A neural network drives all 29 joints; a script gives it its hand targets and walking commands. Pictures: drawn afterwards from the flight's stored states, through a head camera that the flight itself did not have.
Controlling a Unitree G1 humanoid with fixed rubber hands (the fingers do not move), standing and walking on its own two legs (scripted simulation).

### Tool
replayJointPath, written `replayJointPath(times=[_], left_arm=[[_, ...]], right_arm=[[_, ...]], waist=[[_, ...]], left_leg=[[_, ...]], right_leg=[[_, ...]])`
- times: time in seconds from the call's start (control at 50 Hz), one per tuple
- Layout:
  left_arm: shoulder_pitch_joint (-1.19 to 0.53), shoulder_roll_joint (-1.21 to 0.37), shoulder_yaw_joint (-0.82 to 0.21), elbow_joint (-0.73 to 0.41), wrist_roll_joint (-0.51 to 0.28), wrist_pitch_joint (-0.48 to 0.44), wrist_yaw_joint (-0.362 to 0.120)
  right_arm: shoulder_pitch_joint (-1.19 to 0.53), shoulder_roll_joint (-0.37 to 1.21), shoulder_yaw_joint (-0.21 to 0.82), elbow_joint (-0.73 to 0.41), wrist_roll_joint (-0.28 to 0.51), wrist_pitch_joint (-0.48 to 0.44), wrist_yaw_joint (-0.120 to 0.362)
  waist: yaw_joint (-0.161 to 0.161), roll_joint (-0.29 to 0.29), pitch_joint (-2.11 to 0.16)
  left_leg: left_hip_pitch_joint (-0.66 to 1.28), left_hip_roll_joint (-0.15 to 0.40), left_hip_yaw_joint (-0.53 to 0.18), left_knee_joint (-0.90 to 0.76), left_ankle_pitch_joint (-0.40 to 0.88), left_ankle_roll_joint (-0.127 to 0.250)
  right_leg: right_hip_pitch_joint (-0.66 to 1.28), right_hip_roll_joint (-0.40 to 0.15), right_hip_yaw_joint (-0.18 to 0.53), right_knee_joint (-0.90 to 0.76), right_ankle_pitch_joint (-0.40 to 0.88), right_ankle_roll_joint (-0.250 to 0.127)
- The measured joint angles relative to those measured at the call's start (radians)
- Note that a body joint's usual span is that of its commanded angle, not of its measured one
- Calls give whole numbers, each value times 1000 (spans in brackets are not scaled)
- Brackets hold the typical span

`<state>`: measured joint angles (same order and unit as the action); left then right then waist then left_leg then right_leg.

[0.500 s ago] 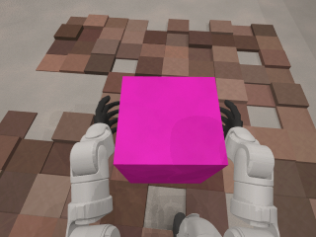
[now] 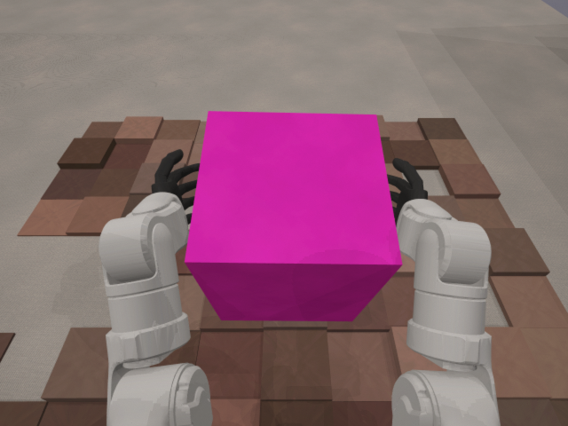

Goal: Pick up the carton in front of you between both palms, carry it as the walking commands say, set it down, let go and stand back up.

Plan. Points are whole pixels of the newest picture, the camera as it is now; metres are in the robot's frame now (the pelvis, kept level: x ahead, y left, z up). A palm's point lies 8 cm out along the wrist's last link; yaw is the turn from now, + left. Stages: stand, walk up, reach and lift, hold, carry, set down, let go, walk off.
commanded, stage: carry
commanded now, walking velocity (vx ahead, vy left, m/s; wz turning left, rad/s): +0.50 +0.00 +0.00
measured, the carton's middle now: (289, 229) +0.36 -0.02 +0.10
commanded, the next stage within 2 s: none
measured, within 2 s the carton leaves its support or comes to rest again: neither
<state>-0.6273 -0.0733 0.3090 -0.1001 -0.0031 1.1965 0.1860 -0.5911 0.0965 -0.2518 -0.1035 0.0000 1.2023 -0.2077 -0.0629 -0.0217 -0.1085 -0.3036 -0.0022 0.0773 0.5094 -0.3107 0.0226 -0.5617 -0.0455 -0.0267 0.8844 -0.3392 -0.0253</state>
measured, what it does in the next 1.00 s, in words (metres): walks ahead: right foot 0.03 m lower, then left foot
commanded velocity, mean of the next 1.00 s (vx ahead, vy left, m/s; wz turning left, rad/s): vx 0.50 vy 0.00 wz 0.00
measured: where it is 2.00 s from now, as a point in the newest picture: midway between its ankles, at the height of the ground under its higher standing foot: (283, 183)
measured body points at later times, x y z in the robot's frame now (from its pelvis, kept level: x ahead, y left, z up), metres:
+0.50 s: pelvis +0.35 -0.04 -0.04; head +0.41 -0.05 +0.41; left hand +0.69 +0.13 +0.03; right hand +0.70 -0.17 +0.02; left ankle +0.49 +0.07 -0.75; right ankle +0.17 -0.12 -0.75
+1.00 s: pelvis +0.68 -0.09 +0.01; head +0.70 -0.10 +0.46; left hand +1.03 +0.09 +0.16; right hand +1.05 -0.21 +0.15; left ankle +0.66 +0.07 -0.64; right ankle +0.65 -0.15 -0.72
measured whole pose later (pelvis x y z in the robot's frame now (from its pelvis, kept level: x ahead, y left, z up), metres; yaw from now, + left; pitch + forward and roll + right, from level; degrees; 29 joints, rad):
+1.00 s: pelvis +0.68 -0.09 +0.01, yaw +0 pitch +6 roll +2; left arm -0.56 -0.09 0.25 -0.13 -0.02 1.16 0.22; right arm -0.56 0.09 -0.28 -0.13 0.00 1.18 -0.20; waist 0.09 -0.01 -0.09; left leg -0.60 0.04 0.01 1.11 -0.36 0.02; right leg -0.31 0.00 -0.10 0.54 -0.34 -0.08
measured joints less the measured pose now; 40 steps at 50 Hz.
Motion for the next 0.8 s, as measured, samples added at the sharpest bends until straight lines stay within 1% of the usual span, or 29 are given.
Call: replayJointPath(times=[0.04, 0.08, 0.1, 0.12, 0.14, 0.16, 0.18, 0.2, 0.24, 0.26, 0.3, 0.34, 0.38, 0.42, 0.46, 0.48, 0.5, 0.52, 0.54, 0.58, 0.6, 0.62, 0.64, 0.66, 0.7, 0.72, 0.76, 0.78, 0.8], left_arm=[[1, -13, 9, 6, 18, -5, -5], [6, -27, 11, 18, 33, -14, -6], [3, -33, 9, 31, 43, -19, -6], [-5, -38, 4, 51, 54, -24, -7], [-14, -42, -1, 71, 62, -32, -7], [-1, -50, -6, 90, 69, -54, -8], [22, -59, -12, 105, 75, -72, -8], [48, -67, -17, 120, 79, -85, -7], [100, -74, -21, 134, 73, -100, -11], [125, -73, -23, 128, 65, -109, -11], [162, -66, -28, 104, 38, -138, -11], [182, -56, -37, 82, 10, -174, -11], [194, -47, -50, 69, -13, -208, -12], [200, -42, -62, 60, -29, -234, -14], [204, -39, -72, 53, -37, -249, -15], [210, -36, -75, 49, -38, -253, -17], [218, -29, -78, 43, -39, -253, -19], [220, -21, -79, 38, -39, -253, -22], [222, -13, -77, 28, -39, -252, -24], [228, -9, -75, -3, -38, -245, -25], [229, -15, -74, -23, -33, -239, -26], [230, -24, -71, -42, -26, -232, -26], [229, -36, -68, -62, -18, -226, -26], [226, -48, -67, -82, -10, -220, -27], [218, -64, -68, -122, 7, -207, -27], [212, -67, -69, -140, 14, -200, -27], [199, -62, -76, -164, 25, -184, -21], [190, -58, -80, -169, 29, -173, -18], [176, -54, -84, -166, 30, -161, -14]], right_arm=[[-7, 0, -9, 18, -3, -5, 5], [-8, -2, -19, 38, -7, -12, 13], [-6, -5, -24, 47, -11, -15, 19], [-2, -9, -33, 53, -12, -18, 26], [-1, -16, -41, 62, -8, -23, 28], [0, -27, -42, 82, -3, -33, 31], [7, -32, -46, 103, 0, -39, 32], [19, -30, -51, 121, -2, -41, 33], [55, -8, -59, 137, -16, -49, 35], [74, 8, -60, 132, -25, -59, 35], [109, 37, -54, 103, -37, -91, 36], [139, 55, -43, 67, -40, -131, 38], [170, 64, -30, 32, -42, -169, 41], [198, 69, -18, 1, -47, -198, 46], [221, 69, -6, -20, -51, -218, 53], [229, 69, 1, -23, -53, -226, 54], [236, 72, 10, -19, -56, -235, 54], [233, 73, 19, -11, -60, -242, 54], [220, 72, 27, -4, -62, -244, 54], [206, 61, 43, -9, -49, -238, 48], [206, 53, 51, -19, -38, -233, 43], [207, 44, 56, -32, -26, -229, 40], [207, 35, 59, -48, -10, -222, 40], [206, 25, 59, -64, 4, -216, 38], [191, 8, 58, -92, 29, -201, 34], [179, 0, 58, -103, 39, -192, 31], [151, -14, 58, -115, 53, -172, 27], [138, -22, 58, -118, 57, -158, 24], [125, -32, 57, -120, 59, -142, 23]], waist=[[-5, 0, 3], [6, 10, 7], [14, 13, 9], [20, -2, 4], [28, -26, -6], [45, -11, -9], [64, 10, -9], [81, 28, -3], [109, 35, 14], [120, 34, 28], [137, 31, 60], [152, 29, 86], [165, 29, 100], [169, 28, 107], [157, 26, 106], [141, 19, 106], [119, -1, 104], [94, -28, 106], [69, -37, 112], [24, -23, 126], [7, -14, 131], [-7, -7, 134], [-18, 0, 134], [-28, 6, 134], [-41, 14, 127], [-44, 17, 118], [-38, 24, 95], [-27, 30, 82], [-15, 40, 69]], left_leg=[[41, 6, -2, 0, -39, -18], [79, 25, -7, 36, -103, -41], [89, 35, -12, 84, -148, -49], [78, 36, -13, 170, -195, -49], [47, 30, -6, 288, -226, -45], [6, 39, -26, 409, -245, -37], [-42, 40, -50, 516, -250, -31], [-95, 37, -69, 617, -248, -23], [-207, 26, -72, 766, -225, -11], [-260, 23, -66, 802, -203, -5], [-356, 27, -50, 803, -149, 0], [-435, 33, -37, 744, -99, 2], [-481, 37, -25, 616, -35, 4], [-481, 33, -9, 417, 77, 11], [-435, 15, 22, 223, 179, 26], [-391, 6, 40, 154, 196, 33], [-327, -4, 55, 110, 129, 20], [-294, -23, 72, 101, 77, 15], [-281, -30, 77, 116, 50, 15], [-242, -28, 70, 117, 21, 15], [-214, -23, 66, 98, 13, 14], [-182, -17, 62, 73, 7, 11], [-149, -11, 59, 45, 1, 7], [-115, -4, 56, 19, -3, 3], [-54, 11, 49, -21, -16, -3], [-25, 18, 47, -34, -24, 0], [32, 33, 43, -50, -62, 5], [59, 46, 40, -43, -90, -2], [80, 63, 31, -19, -126, -11]], right_leg=[[-4, -9, 0, -146, 75, 6], [29, -3, -35, -276, 148, 6], [63, 3, -63, -328, 163, 2], [106, 0, -67, -374, 149, -9], [133, -11, -45, -394, 194, -23], [127, 4, -43, -341, 157, -38], [122, 23, -43, -293, 65, -50], [119, 38, -46, -256, 24, -55], [144, 49, -47, -247, 7, -55], [165, 50, -45, -259, 5, -51], [213, 51, -41, -291, -14, -49], [266, 51, -37, -328, -36, -50], [326, 51, -31, -373, -55, -44], [393, 51, -26, -420, -76, -37], [455, 48, -26, -432, -107, -31], [475, 43, -27, -401, -125, -27], [473, 26, -27, -328, -139, -22], [436, -2, -22, -204, -113, -11], [369, 1, 9, -31, -109, 6], [220, 43, 51, 289, -144, 16], [152, 57, 52, 384, -150, 12], [90, 62, 46, 430, -149, 5], [37, 59, 37, 433, -142, -1], [-6, 52, 27, 397, -139, -5], [-63, 35, 9, 249, -139, -6], [-78, 27, 2, 155, -120, -6], [-77, 19, -19, -40, -61, -6], [-59, 22, -40, -131, -19, -10], [-28, 30, -62, -183, 52, -22]])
